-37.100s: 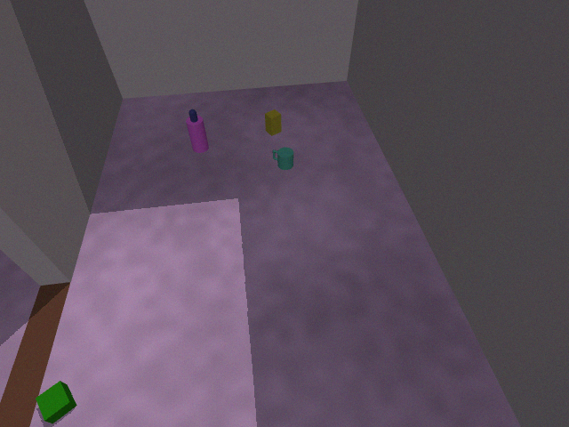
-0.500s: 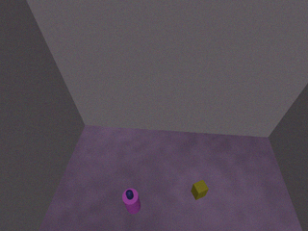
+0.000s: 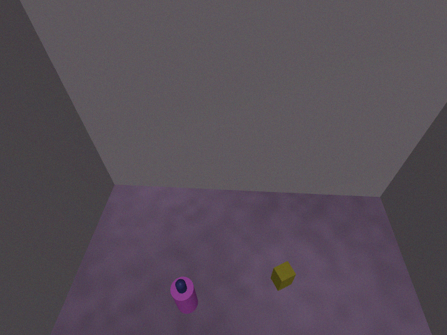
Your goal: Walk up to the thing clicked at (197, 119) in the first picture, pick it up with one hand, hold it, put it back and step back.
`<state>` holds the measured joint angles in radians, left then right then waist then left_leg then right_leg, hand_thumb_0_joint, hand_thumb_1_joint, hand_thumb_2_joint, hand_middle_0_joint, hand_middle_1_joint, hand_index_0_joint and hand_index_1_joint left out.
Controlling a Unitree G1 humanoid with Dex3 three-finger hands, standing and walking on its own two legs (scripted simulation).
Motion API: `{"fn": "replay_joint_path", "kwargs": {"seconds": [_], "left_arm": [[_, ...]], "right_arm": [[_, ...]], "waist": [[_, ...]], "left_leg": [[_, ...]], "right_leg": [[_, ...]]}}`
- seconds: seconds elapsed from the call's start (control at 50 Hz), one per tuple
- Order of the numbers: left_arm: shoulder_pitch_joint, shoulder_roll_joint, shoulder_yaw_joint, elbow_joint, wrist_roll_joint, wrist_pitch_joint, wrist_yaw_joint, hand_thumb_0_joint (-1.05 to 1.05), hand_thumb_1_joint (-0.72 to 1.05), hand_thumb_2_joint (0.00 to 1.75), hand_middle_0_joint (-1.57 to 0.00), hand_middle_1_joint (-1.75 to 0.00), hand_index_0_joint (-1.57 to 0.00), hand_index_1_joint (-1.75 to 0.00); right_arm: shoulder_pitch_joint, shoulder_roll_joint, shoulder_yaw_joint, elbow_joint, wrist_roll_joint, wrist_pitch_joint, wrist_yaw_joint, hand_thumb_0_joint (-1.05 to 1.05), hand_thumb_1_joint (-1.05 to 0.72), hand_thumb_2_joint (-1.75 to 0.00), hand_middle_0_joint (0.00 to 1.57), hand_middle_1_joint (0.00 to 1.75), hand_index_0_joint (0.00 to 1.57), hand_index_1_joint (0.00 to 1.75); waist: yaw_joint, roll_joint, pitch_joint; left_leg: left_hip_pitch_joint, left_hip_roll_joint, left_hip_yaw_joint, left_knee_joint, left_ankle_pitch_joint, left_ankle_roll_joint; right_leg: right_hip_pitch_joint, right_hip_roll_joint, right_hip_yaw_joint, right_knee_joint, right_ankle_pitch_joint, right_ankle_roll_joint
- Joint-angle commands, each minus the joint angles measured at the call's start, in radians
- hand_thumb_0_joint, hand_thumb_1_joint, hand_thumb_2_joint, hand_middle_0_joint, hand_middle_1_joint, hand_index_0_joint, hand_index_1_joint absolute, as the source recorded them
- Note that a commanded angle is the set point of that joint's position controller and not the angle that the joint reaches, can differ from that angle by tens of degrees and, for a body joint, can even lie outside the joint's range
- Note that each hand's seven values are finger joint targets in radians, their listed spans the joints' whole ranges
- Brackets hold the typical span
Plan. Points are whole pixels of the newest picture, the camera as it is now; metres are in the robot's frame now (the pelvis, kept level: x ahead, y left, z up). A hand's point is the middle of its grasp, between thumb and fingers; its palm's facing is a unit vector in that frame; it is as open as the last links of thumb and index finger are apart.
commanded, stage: stand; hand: left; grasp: from the side
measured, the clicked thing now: (184, 293) +0.39 +0.19 -0.66
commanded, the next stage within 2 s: step back in 0.84 s
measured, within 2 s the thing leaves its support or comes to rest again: neither
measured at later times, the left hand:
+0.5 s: hand out of the picture +0.08 +0.24 -0.16, palm faces -0.02 -0.94 -0.34, open 7.4 cm
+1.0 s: hand out of the picture +0.10 +0.26 -0.16, palm faces -0.02 -0.93 -0.37, open 7.4 cm
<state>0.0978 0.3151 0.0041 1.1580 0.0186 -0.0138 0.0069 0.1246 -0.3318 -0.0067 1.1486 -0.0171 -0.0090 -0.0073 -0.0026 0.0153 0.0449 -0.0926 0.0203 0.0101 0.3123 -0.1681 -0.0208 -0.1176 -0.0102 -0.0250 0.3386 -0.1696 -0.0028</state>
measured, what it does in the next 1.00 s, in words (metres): stands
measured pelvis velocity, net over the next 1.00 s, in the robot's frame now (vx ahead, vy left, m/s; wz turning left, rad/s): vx -0.01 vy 0.00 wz -0.02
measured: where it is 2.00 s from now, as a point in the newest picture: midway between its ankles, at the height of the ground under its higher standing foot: outside the picture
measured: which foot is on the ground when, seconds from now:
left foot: down 0.00-1.00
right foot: down 0.00-1.00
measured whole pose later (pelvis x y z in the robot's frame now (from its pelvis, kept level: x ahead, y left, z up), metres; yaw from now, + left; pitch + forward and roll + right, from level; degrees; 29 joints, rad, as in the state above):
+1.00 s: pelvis -0.01 +0.00 -0.01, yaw -1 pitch -1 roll +0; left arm 0.07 0.36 0.05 1.03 0.00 0.02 0.00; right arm 0.07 -0.38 -0.04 1.04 0.00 0.03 0.00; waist 0.00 0.01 0.13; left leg -0.27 0.01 -0.01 0.61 -0.31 0.01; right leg -0.23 0.00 -0.01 0.46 -0.21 -0.02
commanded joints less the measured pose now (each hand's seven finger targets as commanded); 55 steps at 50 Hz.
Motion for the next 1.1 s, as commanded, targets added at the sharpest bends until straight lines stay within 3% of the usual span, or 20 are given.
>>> {"fn": "replay_joint_path", "kwargs": {"seconds": [0.0,0.1,0.18,0.24,0.38,0.42,0.56,0.62,0.7,0.8,0.82,0.86,0.92,0.96,0.98,1.0,1.02,1.04,1.08], "left_arm": [[-0.036,0.212,0.040,-0.048,-0.005,-0.021,0.014,0.00,0.90,0.90,-0.20,-0.30,-0.20,-0.30],[-0.041,0.223,0.043,-0.049,-0.004,-0.020,0.012,0.00,0.90,0.90,-0.20,-0.30,-0.20,-0.30],[-0.039,0.226,0.045,-0.054,-0.003,-0.022,0.012,0.00,0.90,0.90,-0.20,-0.30,-0.20,-0.30],[-0.045,0.225,0.044,-0.058,-0.006,-0.027,0.013,0.00,0.90,0.90,-0.20,-0.30,-0.20,-0.30],[-0.026,0.215,0.040,-0.051,-0.007,-0.020,0.010,0.00,0.90,0.90,-0.20,-0.30,-0.20,-0.30],[-0.033,0.224,0.042,-0.050,-0.009,-0.019,0.009,0.00,0.90,0.90,-0.20,-0.30,-0.20,-0.30],[-0.031,0.226,0.040,-0.055,-0.009,-0.021,0.010,0.00,0.90,0.90,-0.20,-0.30,-0.20,-0.30],[-0.030,0.233,0.043,-0.056,-0.007,-0.020,0.009,0.00,0.90,0.90,-0.20,-0.30,-0.20,-0.30],[-0.029,0.229,0.041,-0.064,-0.010,-0.026,0.009,0.00,0.90,0.90,-0.20,-0.30,-0.20,-0.30],[-0.030,0.231,0.040,-0.063,-0.011,-0.023,0.009,0.00,0.90,0.90,-0.20,-0.30,-0.20,-0.30],[-0.024,0.307,0.086,-0.102,-0.030,-0.011,0.009,0.00,0.90,0.90,-0.20,-0.30,-0.20,-0.30],[-0.005,0.306,0.093,-0.133,-0.033,-0.005,0.016,0.00,0.90,0.90,-0.20,-0.30,-0.20,-0.30],[-0.036,0.331,0.108,-0.193,-0.022,0.008,0.017,0.00,0.90,0.90,-0.20,-0.30,-0.20,-0.30],[-0.057,0.338,0.109,-0.237,-0.003,0.012,0.019,0.00,0.90,0.90,-0.20,-0.30,-0.20,-0.30],[-0.072,0.341,0.113,-0.261,0.008,0.013,0.019,0.00,0.90,0.90,-0.20,-0.30,-0.20,-0.30],[-0.086,0.327,0.110,-0.276,0.011,0.015,0.020,0.00,0.90,0.90,-0.20,-0.30,-0.20,-0.30],[-0.105,0.312,0.105,-0.287,0.014,0.019,0.022,0.00,0.90,0.90,-0.20,-0.30,-0.20,-0.30],[-0.099,0.304,0.101,-0.299,0.015,0.023,0.022,0.00,0.90,0.90,-0.20,-0.30,-0.20,-0.30],[-0.102,0.307,0.096,-0.317,0.007,0.037,0.022,0.00,0.90,0.90,-0.20,-0.30,-0.20,-0.30]], "right_arm": [[-0.035,-0.194,-0.036,-0.052,-0.001,-0.016,-0.010,0.00,-0.90,-0.90,0.20,0.30,0.20,0.30],[-0.029,-0.189,-0.036,-0.049,-0.001,-0.013,-0.005,0.00,-0.90,-0.90,0.20,0.30,0.20,0.30],[-0.037,-0.195,-0.039,-0.056,-0.001,-0.016,-0.005,0.00,-0.90,-0.90,0.20,0.30,0.20,0.30],[-0.034,-0.199,-0.038,-0.058,0.001,-0.019,-0.006,0.00,-0.90,-0.90,0.20,0.30,0.20,0.30],[-0.037,-0.206,-0.035,-0.053,0.003,-0.019,-0.009,0.00,-0.90,-0.90,0.20,0.30,0.20,0.30],[-0.031,-0.200,-0.032,-0.050,0.003,-0.018,-0.008,0.00,-0.90,-0.90,0.20,0.30,0.20,0.30],[-0.036,-0.203,-0.032,-0.054,0.003,-0.017,-0.006,0.00,-0.90,-0.90,0.20,0.30,0.20,0.30],[-0.038,-0.202,-0.032,-0.057,0.002,-0.016,-0.005,0.00,-0.90,-0.90,0.20,0.30,0.20,0.30],[-0.031,-0.213,-0.034,-0.058,0.002,-0.020,-0.006,0.00,-0.90,-0.90,0.20,0.30,0.20,0.30],[-0.038,-0.204,-0.031,-0.060,0.004,-0.020,-0.007,0.00,-0.90,-0.90,0.20,0.30,0.20,0.30],[-0.080,-0.267,-0.057,-0.095,0.009,-0.001,-0.003,0.00,-0.90,-0.90,0.20,0.30,0.20,0.30],[-0.046,-0.245,-0.060,-0.121,0.022,0.009,-0.003,0.00,-0.90,-0.90,0.20,0.30,0.20,0.30],[-0.020,-0.229,-0.072,-0.157,0.023,0.029,-0.001,0.00,-0.90,-0.90,0.20,0.30,0.20,0.30],[-0.005,-0.222,-0.082,-0.185,0.017,0.046,0.002,0.00,-0.90,-0.90,0.20,0.30,0.20,0.30],[0.020,-0.222,-0.084,-0.197,0.017,0.052,0.007,0.00,-0.90,-0.90,0.20,0.30,0.20,0.30],[0.030,-0.217,-0.083,-0.206,0.020,0.053,0.010,0.00,-0.90,-0.90,0.20,0.30,0.20,0.30],[0.050,-0.217,-0.087,-0.211,0.022,0.051,0.010,0.00,-0.90,-0.90,0.20,0.30,0.20,0.30],[0.055,-0.227,-0.089,-0.217,0.022,0.047,0.009,0.00,-0.90,-0.90,0.20,0.30,0.20,0.30],[0.094,-0.223,-0.092,-0.216,0.007,0.039,0.007,0.00,-0.90,-0.90,0.20,0.30,0.20,0.30]], "waist": [[0.005,-0.024,-0.040],[0.004,-0.028,-0.014],[0.003,-0.022,-0.050],[-0.002,-0.014,-0.090],[0.005,-0.009,-0.063],[0.002,-0.023,-0.043],[0.000,-0.022,-0.059],[0.001,-0.020,-0.043],[-0.001,-0.010,-0.080],[0.000,-0.022,-0.080],[0.007,-0.034,0.024],[-0.001,-0.053,-0.059],[-0.007,-0.118,-0.121],[0.000,-0.198,-0.111],[-0.009,-0.208,-0.111],[-0.010,-0.199,-0.103],[-0.020,-0.204,-0.101],[-0.011,-0.193,-0.108],[-0.027,-0.170,-0.119]], "left_leg": [[-0.019,0.103,-0.081,-0.057,0.087,0.029],[-0.042,0.096,-0.077,-0.065,0.016,0.028],[-0.016,0.105,-0.078,-0.058,0.042,0.032],[0.013,0.111,-0.072,-0.042,0.127,0.033],[0.015,0.115,-0.074,-0.052,0.119,0.030],[0.002,0.111,-0.075,-0.064,0.086,0.025],[0.005,0.114,-0.072,-0.059,0.092,0.027],[0.000,0.110,-0.073,-0.063,0.046,0.030],[0.023,0.118,-0.070,-0.045,0.132,0.030],[0.022,0.118,-0.069,-0.053,0.147,0.025],[-0.050,0.097,-0.074,0.072,0.264,0.057],[-0.046,0.076,-0.039,0.168,0.290,0.062],[-0.097,-0.011,-0.010,0.338,0.085,0.053],[-0.170,-0.065,-0.037,0.546,-0.336,0.064],[-0.186,-0.057,-0.079,0.611,-0.390,0.074],[-0.193,-0.058,-0.092,0.615,-0.390,0.077],[-0.201,-0.049,-0.081,0.586,-0.357,0.074],[-0.213,-0.052,-0.058,0.526,-0.317,0.065],[-0.175,-0.046,-0.019,0.290,-0.171,0.056]], "right_leg": [[0.014,-0.117,0.104,-0.063,0.114,-0.010],[-0.007,-0.112,0.115,-0.092,-0.002,-0.009],[0.007,-0.116,0.115,-0.083,0.049,-0.014],[0.039,-0.124,0.113,-0.058,0.196,-0.014],[0.017,-0.116,0.108,-0.061,0.158,-0.012],[0.007,-0.113,0.111,-0.063,0.108,-0.013],[0.020,-0.117,0.115,-0.065,0.137,-0.015],[-0.006,-0.113,0.117,-0.077,0.074,-0.013],[0.024,-0.122,0.120,-0.062,0.192,-0.016],[0.031,-0.117,0.108,-0.055,0.205,-0.016],[-0.043,-0.112,0.137,0.018,0.395,-0.024],[-0.016,-0.141,0.151,0.053,0.492,-0.066],[-0.029,-0.235,0.239,0.038,0.470,-0.171],[-0.071,-0.323,0.306,0.033,0.474,-0.253],[-0.090,-0.335,0.295,0.058,0.476,-0.270],[-0.100,-0.313,0.263,0.084,0.489,-0.267],[-0.099,-0.290,0.238,0.100,0.481,-0.247],[-0.066,-0.265,0.225,0.130,0.479,-0.226],[-0.044,-0.216,0.190,0.217,0.404,-0.171]]}}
